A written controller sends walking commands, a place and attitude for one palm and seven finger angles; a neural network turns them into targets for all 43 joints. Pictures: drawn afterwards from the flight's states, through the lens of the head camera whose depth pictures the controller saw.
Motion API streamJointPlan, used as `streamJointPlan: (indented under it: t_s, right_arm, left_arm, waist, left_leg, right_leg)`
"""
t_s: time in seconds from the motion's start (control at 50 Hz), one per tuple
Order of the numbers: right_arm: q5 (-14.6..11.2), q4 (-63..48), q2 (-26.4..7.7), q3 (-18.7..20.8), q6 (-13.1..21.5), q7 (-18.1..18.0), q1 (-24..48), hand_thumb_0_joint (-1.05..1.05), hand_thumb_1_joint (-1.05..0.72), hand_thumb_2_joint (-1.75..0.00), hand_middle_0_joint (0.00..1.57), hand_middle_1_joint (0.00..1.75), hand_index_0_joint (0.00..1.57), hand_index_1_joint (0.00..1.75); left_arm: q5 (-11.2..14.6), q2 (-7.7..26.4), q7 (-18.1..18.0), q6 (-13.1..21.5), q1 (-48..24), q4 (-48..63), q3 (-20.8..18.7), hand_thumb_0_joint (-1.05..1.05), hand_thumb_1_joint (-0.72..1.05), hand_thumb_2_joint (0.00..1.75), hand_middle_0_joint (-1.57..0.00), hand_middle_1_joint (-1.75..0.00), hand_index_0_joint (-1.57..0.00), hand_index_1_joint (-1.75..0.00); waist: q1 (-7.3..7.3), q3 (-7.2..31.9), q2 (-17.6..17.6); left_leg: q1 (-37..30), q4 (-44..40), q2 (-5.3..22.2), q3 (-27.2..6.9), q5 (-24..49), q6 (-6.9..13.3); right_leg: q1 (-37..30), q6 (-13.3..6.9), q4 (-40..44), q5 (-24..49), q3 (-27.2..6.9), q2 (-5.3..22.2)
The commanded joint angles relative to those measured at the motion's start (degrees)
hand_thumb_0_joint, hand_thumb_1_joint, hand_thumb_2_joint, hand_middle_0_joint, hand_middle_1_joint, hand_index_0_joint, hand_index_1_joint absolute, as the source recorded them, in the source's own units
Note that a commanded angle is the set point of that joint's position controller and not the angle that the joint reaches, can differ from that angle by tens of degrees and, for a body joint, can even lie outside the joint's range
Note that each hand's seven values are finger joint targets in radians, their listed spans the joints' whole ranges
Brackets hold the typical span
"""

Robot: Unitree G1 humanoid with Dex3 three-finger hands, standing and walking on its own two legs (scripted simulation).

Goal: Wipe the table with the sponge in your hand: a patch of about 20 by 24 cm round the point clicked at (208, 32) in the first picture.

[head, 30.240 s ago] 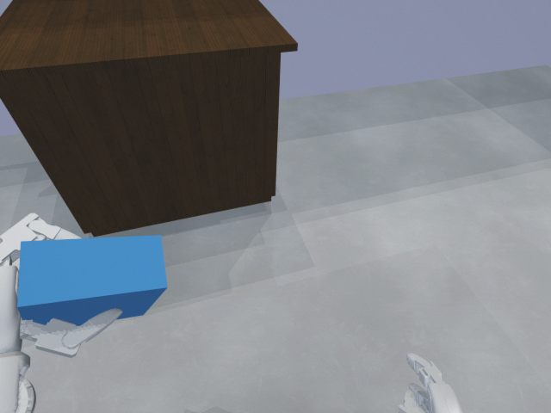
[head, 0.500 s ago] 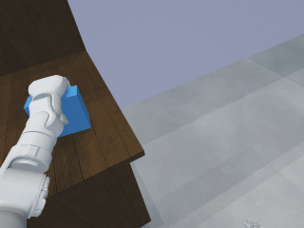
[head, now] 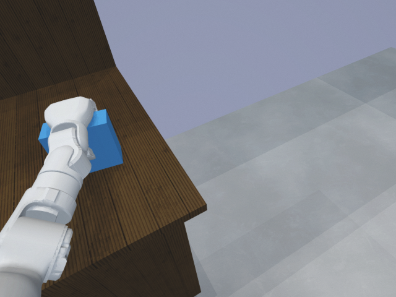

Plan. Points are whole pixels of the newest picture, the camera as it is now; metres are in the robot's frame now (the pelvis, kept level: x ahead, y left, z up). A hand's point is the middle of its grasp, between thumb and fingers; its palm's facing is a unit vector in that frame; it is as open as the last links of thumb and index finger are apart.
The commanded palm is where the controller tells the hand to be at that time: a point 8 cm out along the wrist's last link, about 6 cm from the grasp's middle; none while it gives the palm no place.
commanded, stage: wipe back along the third lane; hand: left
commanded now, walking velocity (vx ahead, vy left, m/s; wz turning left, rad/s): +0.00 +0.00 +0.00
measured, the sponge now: (89, 151) +0.41 +0.27 +0.10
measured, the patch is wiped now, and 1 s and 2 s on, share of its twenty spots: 0.95 0.95 0.95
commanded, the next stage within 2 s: slide back across to the middle lane in 1.44 s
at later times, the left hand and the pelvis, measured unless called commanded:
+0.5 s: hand (79, 141) +0.39 +0.26 +0.15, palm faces +0.16 -0.04 -0.99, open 9.9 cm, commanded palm +0.33 +0.24 +0.17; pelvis +0.03 +0.05 +0.00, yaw +0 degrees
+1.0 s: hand (77, 158) +0.33 +0.23 +0.16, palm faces +0.32 -0.24 -0.92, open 9.9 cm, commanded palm +0.27 +0.22 +0.18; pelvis +0.03 +0.04 +0.00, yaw -3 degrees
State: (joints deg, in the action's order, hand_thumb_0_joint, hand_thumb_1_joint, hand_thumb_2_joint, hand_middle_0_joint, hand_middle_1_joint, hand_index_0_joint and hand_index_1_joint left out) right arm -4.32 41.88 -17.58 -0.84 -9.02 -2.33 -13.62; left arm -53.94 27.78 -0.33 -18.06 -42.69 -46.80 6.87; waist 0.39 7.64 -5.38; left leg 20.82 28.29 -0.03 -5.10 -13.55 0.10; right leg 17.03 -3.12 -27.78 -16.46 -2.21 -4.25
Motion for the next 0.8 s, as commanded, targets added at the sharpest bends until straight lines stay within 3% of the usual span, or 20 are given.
streamJointPlan:
  t_s: [0.0, 0.02, 0.04, 0.06, 0.1, 0.12, 0.18, 0.22, 0.26, 0.28, 0.32, 0.34, 0.38, 0.42, 0.44, 0.46, 0.64, 0.72, 0.74, 0.78]
  right_arm:
    - [-0.43, -9.00, -5.71, 1.69, 2.05, 0.41, 10.42, 0.00, -0.90, -0.90, 0.20, 0.30, 0.20, 0.30]
    - [-0.50, -8.92, -5.70, 1.62, 1.87, 0.55, 11.25, 0.00, -0.90, -0.90, 0.20, 0.30, 0.20, 0.30]
    - [-0.56, -9.39, -5.49, 1.59, 1.76, 0.80, 12.39, 0.00, -0.90, -0.90, 0.20, 0.30, 0.20, 0.30]
    - [-0.55, -9.44, -5.44, 1.47, 1.62, 0.90, 12.98, 0.00, -0.90, -0.90, 0.20, 0.30, 0.20, 0.30]
    - [-0.73, -10.04, -5.13, 1.19, 1.30, 1.19, 14.91, 0.00, -0.90, -0.90, 0.20, 0.30, 0.20, 0.30]
    - [-0.63, -10.36, -5.04, 1.09, 1.17, 1.33, 15.74, 0.00, -0.90, -0.90, 0.20, 0.30, 0.20, 0.30]
    - [-0.79, -11.24, -4.66, 0.75, 0.66, 1.86, 17.82, 0.00, -0.90, -0.90, 0.20, 0.30, 0.20, 0.30]
    - [-0.86, -12.31, -4.10, 0.50, 0.38, 2.38, 19.53, 0.00, -0.90, -0.90, 0.20, 0.30, 0.20, 0.30]
    - [-0.92, -12.27, -4.02, 0.18, -0.03, 2.75, 20.55, 0.00, -0.90, -0.90, 0.20, 0.30, 0.20, 0.30]
    - [-0.98, -12.76, -3.64, 0.12, -0.05, 3.13, 21.17, 0.00, -0.90, -0.90, 0.20, 0.30, 0.20, 0.30]
    - [-1.08, -13.21, -3.57, 0.04, -0.36, 3.44, 22.22, 0.00, -0.90, -0.90, 0.20, 0.30, 0.20, 0.30]
    - [-1.16, -13.65, -3.18, 0.01, -0.46, 3.71, 22.80, 0.00, -0.90, -0.90, 0.20, 0.30, 0.20, 0.30]
    - [-1.04, -14.05, -3.06, -0.08, -0.59, 4.34, 23.38, 0.00, -0.90, -0.90, 0.20, 0.30, 0.20, 0.30]
    - [-1.13, -14.43, -2.88, -0.28, -1.06, 4.83, 24.24, 0.00, -0.90, -0.90, 0.20, 0.30, 0.20, 0.30]
    - [-1.31, -14.81, -2.51, -0.27, -1.15, 5.19, 24.38, 0.00, -0.90, -0.90, 0.20, 0.30, 0.20, 0.30]
    - [-1.27, -14.78, -2.72, -0.37, -1.38, 5.48, 24.44, 0.00, -0.90, -0.90, 0.20, 0.30, 0.20, 0.30]
    - [-1.34, -16.87, -2.36, -0.78, -2.82, 6.78, 26.85, 0.00, -0.90, -0.90, 0.20, 0.30, 0.20, 0.30]
    - [-1.43, -17.55, -2.20, -0.91, -3.29, 6.86, 27.63, 0.00, -0.90, -0.90, 0.20, 0.30, 0.20, 0.30]
    - [-1.43, -17.99, -2.09, -0.96, -3.33, 6.94, 27.53, 0.00, -0.90, -0.90, 0.20, 0.30, 0.20, 0.30]
    - [-1.42, -18.16, -2.26, -0.97, -3.45, 6.76, 27.32, 0.00, -0.90, -0.90, 0.20, 0.30, 0.20, 0.30]
  left_arm:
    - [1.01, 7.16, -1.20, -4.33, -7.37, 6.51, 0.38, 0.00, 0.10, 1.30, -1.20, -1.60, -1.20, -1.60]
    - [0.91, 7.16, -1.25, -5.73, -6.26, 7.51, 0.20, 0.00, 0.10, 1.30, -1.20, -1.60, -1.20, -1.60]
    - [1.50, 4.97, -0.97, -7.08, -6.20, 10.36, 1.73, 0.00, 0.10, 1.30, -1.20, -1.60, -1.20, -1.60]
    - [1.74, 5.75, -1.05, -8.37, -4.98, 10.83, 0.80, 0.00, 0.10, 1.30, -1.20, -1.60, -1.20, -1.60]
    - [2.37, 2.95, -0.75, -10.99, -4.08, 13.61, 2.80, 0.00, 0.10, 1.30, -1.20, -1.60, -1.20, -1.60]
    - [2.91, 3.76, -0.66, -12.34, -2.20, 14.99, 1.64, 0.00, 0.10, 1.30, -1.20, -1.60, -1.20, -1.60]
    - [3.39, 0.98, -0.11, -15.77, -0.08, 19.12, 3.33, 0.00, 0.10, 1.30, -1.20, -1.60, -1.20, -1.60]
    - [3.96, -3.14, 0.39, -17.77, 1.32, 23.61, 6.33, 0.00, 0.10, 1.30, -1.20, -1.60, -1.20, -1.60]
    - [3.99, -3.27, 0.43, -19.88, 1.33, 25.03, 6.52, 0.00, 0.10, 1.30, -1.20, -1.60, -1.20, -1.60]
    - [4.34, -6.10, 0.64, -20.84, 1.66, 26.73, 8.61, 0.00, 0.10, 1.30, -1.20, -1.60, -1.20, -1.60]
    - [4.40, -6.79, 1.08, -22.33, 3.00, 29.37, 9.21, 0.00, 0.10, 1.30, -1.20, -1.60, -1.20, -1.60]
    - [4.65, -9.69, 1.49, -22.76, 1.33, 31.49, 11.89, 0.00, 0.10, 1.30, -1.20, -1.60, -1.20, -1.60]
    - [4.79, -9.87, 1.57, -23.60, 5.26, 33.46, 11.67, 0.00, 0.10, 1.30, -1.20, -1.60, -1.20, -1.60]
    - [5.02, -10.91, 1.98, -24.37, 6.38, 36.40, 12.96, 0.00, 0.10, 1.30, -1.20, -1.60, -1.20, -1.60]
    - [5.14, -13.61, 2.46, -24.50, 5.12, 38.27, 15.71, 0.00, 0.10, 1.30, -1.20, -1.60, -1.20, -1.60]
    - [5.26, -11.43, 2.34, -24.78, 8.43, 38.41, 13.55, 0.00, 0.10, 1.30, -1.20, -1.60, -1.20, -1.60]
    - [6.46, -12.64, 2.61, -26.08, 18.07, 52.89, 14.96, 0.00, 0.10, 1.30, -1.20, -1.60, -1.20, -1.60]
    - [6.36, -11.02, 2.21, -26.04, 22.98, 58.89, 13.86, 0.00, 0.10, 1.30, -1.20, -1.60, -1.20, -1.60]
    - [6.64, -12.54, 2.23, -25.98, 23.14, 60.36, 15.20, 0.00, 0.10, 1.30, -1.20, -1.60, -1.20, -1.60]
    - [6.89, -10.25, 1.61, -25.81, 25.80, 62.30, 12.80, 0.00, 0.10, 1.30, -1.20, -1.60, -1.20, -1.60]
  waist:
    - [-1.34, 6.13, 11.60]
    - [-1.62, 5.94, 11.44]
    - [-1.85, 6.52, 9.23]
    - [-2.15, 5.98, 10.06]
    - [-2.25, 5.93, 10.32]
    - [-2.95, 6.47, 10.21]
    - [-3.23, 7.20, 9.74]
    - [-3.26, 7.94, 8.95]
    - [-3.25, 7.16, 7.59]
    - [-3.22, 7.42, 7.45]
    - [-3.34, 8.47, 8.45]
    - [-2.75, 9.09, 7.38]
    - [-3.58, 10.03, 7.62]
    - [-3.35, 9.74, 7.97]
    - [-2.67, 10.20, 7.96]
    - [-3.43, 9.44, 8.58]
    - [-4.06, 9.50, 9.32]
    - [-4.29, 7.70, 9.22]
    - [-4.03, 7.77, 8.55]
    - [-4.55, 7.05, 8.82]
  left_leg:
    - [-2.46, -2.68, -2.53, 5.23, 7.01, 3.79]
    - [-3.08, -2.87, -2.41, 5.16, 7.57, 3.64]
    - [-4.20, -3.32, -2.47, 5.22, 8.82, 3.44]
    - [-4.70, -3.39, -2.33, 5.02, 8.81, 3.39]
    - [-5.62, -3.58, -2.27, 5.14, 9.47, 3.20]
    - [-6.11, -3.54, -2.22, 5.06, 10.50, 3.16]
    - [-7.92, -3.67, -1.83, 4.37, 13.36, 2.73]
    - [-9.64, -3.16, -1.70, 4.18, 15.48, 2.58]
    - [-10.61, -3.19, -1.28, 3.65, 16.54, 2.26]
    - [-11.17, -2.81, -1.27, 3.50, 17.66, 2.25]
    - [-12.22, -2.28, -0.89, 3.13, 19.38, 2.12]
    - [-13.04, -1.96, -0.77, 3.14, 20.73, 2.04]
    - [-13.79, -1.09, -0.58, 2.52, 23.26, 1.95]
    - [-13.82, -0.40, -0.40, 2.49, 24.45, 1.90]
    - [-14.47, -0.10, -0.12, 2.35, 26.70, 1.86]
    - [-14.04, -0.01, 0.18, 1.83, 26.46, 1.73]
    - [-13.75, 0.77, 0.80, 1.78, 30.27, 1.72]
    - [-12.87, 0.38, 0.82, 2.37, 27.29, 1.88]
    - [-12.78, 0.37, 0.91, 2.27, 27.57, 1.91]
    - [-12.39, 0.15, 1.01, 2.20, 26.47, 1.88]
  right_leg:
    - [-7.79, 1.78, 5.81, 17.22, 0.31, 2.87]
    - [-7.80, 1.55, 5.70, 17.28, 0.57, 2.77]
    - [-8.25, 1.23, 5.49, 17.72, 1.23, 2.78]
    - [-8.08, 1.19, 5.49, 17.07, 1.49, 2.59]
    - [-8.24, 1.12, 5.39, 17.47, 2.04, 2.58]
    - [-9.21, 1.04, 5.11, 18.66, 2.20, 2.59]
    - [-9.35, 0.53, 3.96, 19.85, 3.28, 2.37]
    - [-9.13, 0.27, 3.31, 21.19, 3.88, 2.26]
    - [-8.01, -0.11, 2.56, 20.21, 4.42, 2.05]
    - [-7.89, -0.19, 2.23, 21.00, 4.72, 1.96]
    - [-7.92, -0.32, 1.70, 21.82, 4.78, 1.88]
    - [-7.66, -0.43, 1.08, 22.12, 5.28, 1.99]
    - [-7.97, -0.53, 0.31, 23.29, 5.30, 1.77]
    - [-8.00, -0.53, -0.11, 24.75, 5.23, 1.86]
    - [-8.02, -0.55, -0.87, 25.32, 5.82, 1.99]
    - [-7.68, -0.58, -0.87, 24.61, 5.64, 1.73]
    - [-9.92, -0.68, -2.15, 27.94, 5.96, 2.15]
    - [-10.11, -0.73, -1.91, 27.16, 5.38, 2.13]
    - [-10.05, -0.85, -2.23, 26.89, 5.69, 2.11]
    - [-10.15, -0.92, -2.03, 26.09, 5.30, 1.93]
